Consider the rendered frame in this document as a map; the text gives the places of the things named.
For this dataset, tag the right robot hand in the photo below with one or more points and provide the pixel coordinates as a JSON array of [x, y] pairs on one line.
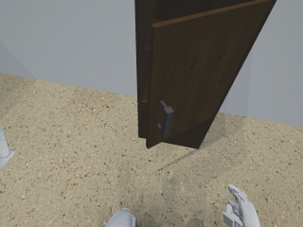
[[245, 212]]

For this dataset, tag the left robot shin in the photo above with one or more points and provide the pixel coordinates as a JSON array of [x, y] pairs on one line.
[[125, 209]]

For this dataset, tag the left robot hand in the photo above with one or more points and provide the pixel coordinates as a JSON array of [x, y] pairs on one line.
[[5, 152]]

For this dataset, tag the cupboard door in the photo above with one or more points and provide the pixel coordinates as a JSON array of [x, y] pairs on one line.
[[192, 62]]

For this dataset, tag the left robot thigh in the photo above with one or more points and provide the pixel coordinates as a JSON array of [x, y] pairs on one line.
[[121, 219]]

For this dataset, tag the handle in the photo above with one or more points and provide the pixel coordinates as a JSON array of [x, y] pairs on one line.
[[166, 120]]

